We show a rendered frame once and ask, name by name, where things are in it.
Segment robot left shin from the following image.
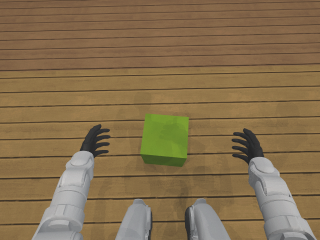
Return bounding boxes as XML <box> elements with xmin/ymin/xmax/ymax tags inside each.
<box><xmin>128</xmin><ymin>199</ymin><xmax>149</xmax><ymax>240</ymax></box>

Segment robot left forearm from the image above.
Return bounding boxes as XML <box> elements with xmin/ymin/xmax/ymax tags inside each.
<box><xmin>31</xmin><ymin>151</ymin><xmax>95</xmax><ymax>240</ymax></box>

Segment robot left hand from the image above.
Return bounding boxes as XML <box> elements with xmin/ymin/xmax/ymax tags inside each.
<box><xmin>80</xmin><ymin>124</ymin><xmax>111</xmax><ymax>158</ymax></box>

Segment robot right hand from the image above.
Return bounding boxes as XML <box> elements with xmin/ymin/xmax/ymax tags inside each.
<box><xmin>232</xmin><ymin>128</ymin><xmax>264</xmax><ymax>165</ymax></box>

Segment robot right forearm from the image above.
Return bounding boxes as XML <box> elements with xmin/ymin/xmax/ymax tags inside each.
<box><xmin>248</xmin><ymin>157</ymin><xmax>317</xmax><ymax>240</ymax></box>

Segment left robot thigh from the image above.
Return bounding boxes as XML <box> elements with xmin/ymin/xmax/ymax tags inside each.
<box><xmin>115</xmin><ymin>203</ymin><xmax>151</xmax><ymax>240</ymax></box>

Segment robot left upper arm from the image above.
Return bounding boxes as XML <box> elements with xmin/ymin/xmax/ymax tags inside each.
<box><xmin>33</xmin><ymin>230</ymin><xmax>84</xmax><ymax>240</ymax></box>

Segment carton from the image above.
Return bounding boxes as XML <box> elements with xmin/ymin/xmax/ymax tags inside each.
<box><xmin>140</xmin><ymin>113</ymin><xmax>189</xmax><ymax>167</ymax></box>

